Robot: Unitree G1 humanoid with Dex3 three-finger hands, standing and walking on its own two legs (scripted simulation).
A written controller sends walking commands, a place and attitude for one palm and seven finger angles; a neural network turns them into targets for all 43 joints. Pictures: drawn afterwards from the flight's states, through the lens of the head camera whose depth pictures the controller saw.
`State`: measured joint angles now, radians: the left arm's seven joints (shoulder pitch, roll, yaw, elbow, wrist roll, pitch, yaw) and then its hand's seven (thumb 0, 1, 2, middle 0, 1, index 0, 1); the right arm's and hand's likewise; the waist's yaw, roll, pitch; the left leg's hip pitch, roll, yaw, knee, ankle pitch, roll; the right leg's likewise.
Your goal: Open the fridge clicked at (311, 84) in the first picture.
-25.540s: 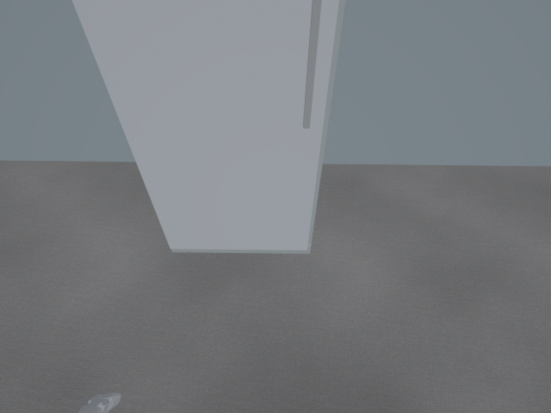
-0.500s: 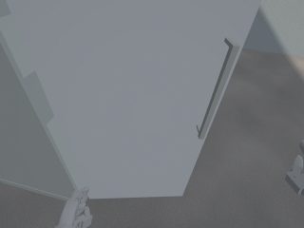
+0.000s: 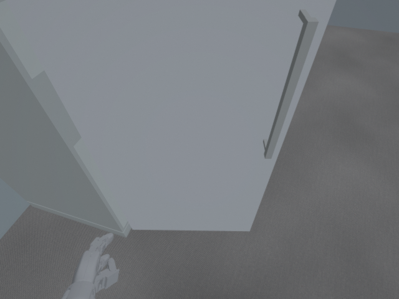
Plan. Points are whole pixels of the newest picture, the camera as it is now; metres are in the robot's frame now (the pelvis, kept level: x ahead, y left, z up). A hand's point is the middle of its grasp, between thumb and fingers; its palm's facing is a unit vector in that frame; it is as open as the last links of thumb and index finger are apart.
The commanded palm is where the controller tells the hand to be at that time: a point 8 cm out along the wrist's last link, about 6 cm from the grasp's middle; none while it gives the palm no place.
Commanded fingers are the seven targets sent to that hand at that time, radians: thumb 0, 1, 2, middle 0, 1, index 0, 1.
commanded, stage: step back with the hand held close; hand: right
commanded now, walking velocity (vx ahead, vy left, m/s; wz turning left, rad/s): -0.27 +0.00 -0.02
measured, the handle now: (282, 99) +0.50 -0.16 +0.14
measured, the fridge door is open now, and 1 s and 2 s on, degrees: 74 74 74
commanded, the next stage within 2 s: stop stepping back and stand still in 0.88 s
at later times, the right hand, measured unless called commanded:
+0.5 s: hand out of the picture +0.11 -0.28 +0.16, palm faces +0.52 +0.76 -0.39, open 7.5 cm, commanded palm +0.05 -0.31 +0.18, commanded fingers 0.00 -0.90 -0.90 0.20 0.30 0.20 0.30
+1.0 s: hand out of the picture +0.05 -0.29 +0.17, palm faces +0.38 +0.85 -0.37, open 7.5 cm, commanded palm +0.01 -0.33 +0.18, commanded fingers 0.00 -0.90 -0.90 0.20 0.30 0.20 0.30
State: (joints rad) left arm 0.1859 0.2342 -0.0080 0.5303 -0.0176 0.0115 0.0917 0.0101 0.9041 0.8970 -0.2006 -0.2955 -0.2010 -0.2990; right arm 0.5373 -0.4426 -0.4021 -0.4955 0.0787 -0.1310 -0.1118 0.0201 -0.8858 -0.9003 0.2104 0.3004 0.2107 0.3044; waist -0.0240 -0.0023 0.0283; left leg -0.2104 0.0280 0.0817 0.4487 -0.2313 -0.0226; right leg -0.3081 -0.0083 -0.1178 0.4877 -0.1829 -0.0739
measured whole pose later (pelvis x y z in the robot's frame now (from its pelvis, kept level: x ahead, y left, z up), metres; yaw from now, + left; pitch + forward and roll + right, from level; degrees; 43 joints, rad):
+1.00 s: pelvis -0.16 -0.04 -0.02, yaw +5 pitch +0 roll +5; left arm 0.16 0.17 -0.02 0.69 0.02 -0.13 0.06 0.01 0.90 0.90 -0.20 -0.30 -0.20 -0.30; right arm 0.45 -0.45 -0.40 -0.53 0.06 -0.27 -0.11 0.02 -0.88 -0.90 0.21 0.30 0.21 0.30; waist -0.08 0.01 -0.03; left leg 0.00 -0.03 0.00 0.44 -0.44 -0.04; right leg -0.56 -0.01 -0.07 0.65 -0.18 0.03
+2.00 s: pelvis -0.31 -0.14 -0.02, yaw +0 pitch -2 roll +1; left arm 0.24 0.27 0.04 0.67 -0.01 -0.12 0.08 0.01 0.90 0.90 -0.20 -0.30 -0.20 -0.30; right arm 0.52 -0.34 -0.39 -0.48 0.04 -0.21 -0.16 0.02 -0.89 -0.90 0.21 0.30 0.21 0.30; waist -0.02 0.01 -0.02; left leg -0.12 0.05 0.05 0.63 -0.47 -0.03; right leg -0.37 -0.06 -0.05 0.65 -0.23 -0.02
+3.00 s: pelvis -0.32 -0.15 +0.00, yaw -1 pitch -1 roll +1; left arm 0.22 0.25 -0.02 0.91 0.02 0.03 -0.01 0.01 0.91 0.90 -0.20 -0.30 -0.20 -0.30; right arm 0.31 -0.20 0.03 0.90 -0.02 0.06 0.00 0.02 -0.94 -0.90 0.20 0.30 0.20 0.30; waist 0.01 0.05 0.04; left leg -0.20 0.02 0.06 0.52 -0.31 -0.01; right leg -0.33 0.01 -0.02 0.54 -0.20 -0.03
